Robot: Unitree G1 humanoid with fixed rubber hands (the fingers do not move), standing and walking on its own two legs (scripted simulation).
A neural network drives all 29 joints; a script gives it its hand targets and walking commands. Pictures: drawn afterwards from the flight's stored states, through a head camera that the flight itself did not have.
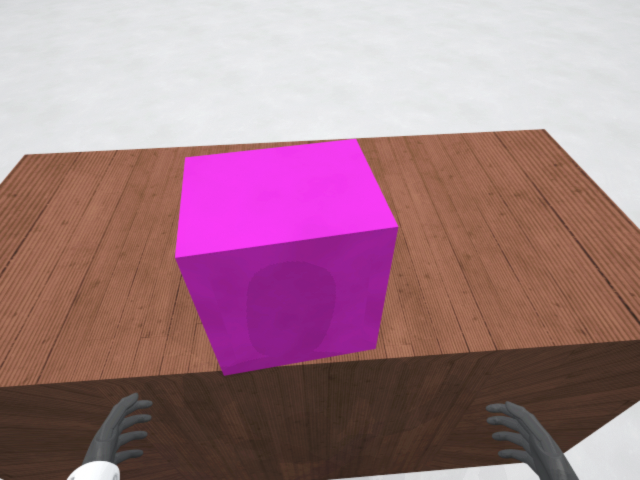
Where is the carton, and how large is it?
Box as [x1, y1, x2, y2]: [175, 139, 397, 375]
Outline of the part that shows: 355,139 185,157 175,258 224,375 375,348 397,231 397,225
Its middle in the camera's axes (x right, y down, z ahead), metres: -0.05 +0.03 +0.56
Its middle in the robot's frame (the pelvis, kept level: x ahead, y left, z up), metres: +0.42 +0.06 +0.05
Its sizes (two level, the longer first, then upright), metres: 0.236 0.185 0.264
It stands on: a pedestal, 0.69 m high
